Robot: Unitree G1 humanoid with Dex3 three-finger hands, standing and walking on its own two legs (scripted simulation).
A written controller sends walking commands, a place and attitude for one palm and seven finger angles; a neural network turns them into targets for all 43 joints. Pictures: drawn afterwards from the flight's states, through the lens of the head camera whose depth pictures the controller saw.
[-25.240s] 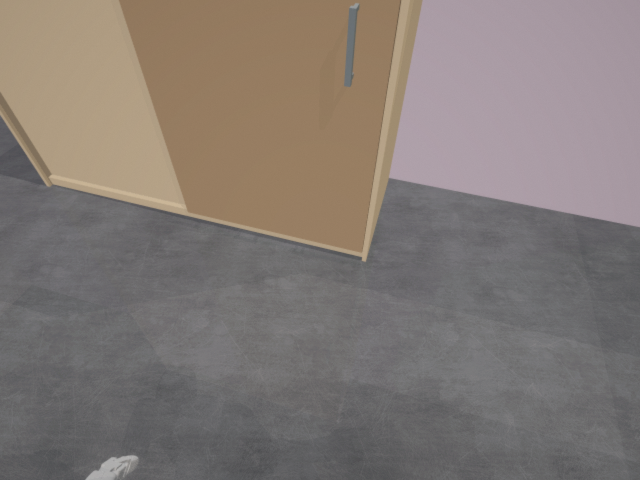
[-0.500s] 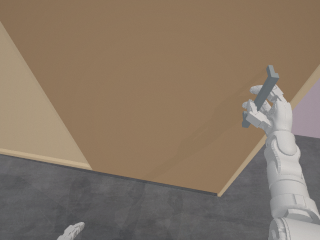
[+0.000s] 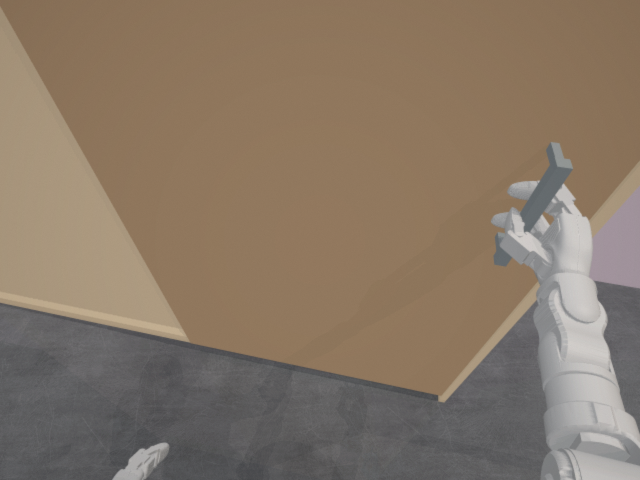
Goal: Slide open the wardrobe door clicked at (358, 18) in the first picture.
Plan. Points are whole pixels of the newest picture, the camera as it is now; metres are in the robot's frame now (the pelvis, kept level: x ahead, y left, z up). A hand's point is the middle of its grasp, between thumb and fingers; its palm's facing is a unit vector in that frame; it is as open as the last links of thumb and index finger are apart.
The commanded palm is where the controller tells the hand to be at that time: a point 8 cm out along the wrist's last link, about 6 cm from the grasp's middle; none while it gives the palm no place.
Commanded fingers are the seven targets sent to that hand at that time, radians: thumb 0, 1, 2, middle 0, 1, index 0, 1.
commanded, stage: grip the handle and tug to test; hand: right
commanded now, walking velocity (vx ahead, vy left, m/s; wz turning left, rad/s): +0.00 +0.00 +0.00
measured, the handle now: (525, 209) +0.47 -0.21 +0.11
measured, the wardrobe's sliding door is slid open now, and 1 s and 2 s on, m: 0.00 0.01 0.04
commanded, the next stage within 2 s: tug the door sideways, standing still in 0.20 s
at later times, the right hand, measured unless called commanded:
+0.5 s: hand (510, 236) +0.41 -0.18 +0.11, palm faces +0.12 +0.99 +0.01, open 5.5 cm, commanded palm +0.39 -0.21 +0.11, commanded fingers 0.00 -0.90 -0.90 0.45 1.40 0.45 1.40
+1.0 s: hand (496, 235) +0.41 -0.16 +0.11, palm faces +0.18 +0.98 -0.02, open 5.6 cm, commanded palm +0.39 -0.15 +0.11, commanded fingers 0.00 -0.90 -0.90 0.45 1.40 0.45 1.40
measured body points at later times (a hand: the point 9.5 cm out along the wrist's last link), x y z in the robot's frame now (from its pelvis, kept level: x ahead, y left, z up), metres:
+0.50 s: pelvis +0.03 -0.01 +0.00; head +0.07 -0.01 +0.45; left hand +0.16 +0.24 -0.10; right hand +0.40 -0.23 +0.11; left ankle -0.03 +0.11 -0.71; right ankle +0.02 -0.13 -0.71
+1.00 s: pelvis +0.00 -0.01 -0.01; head +0.04 -0.01 +0.44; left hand +0.10 +0.22 -0.13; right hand +0.40 -0.22 +0.11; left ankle -0.03 +0.11 -0.71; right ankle +0.02 -0.13 -0.71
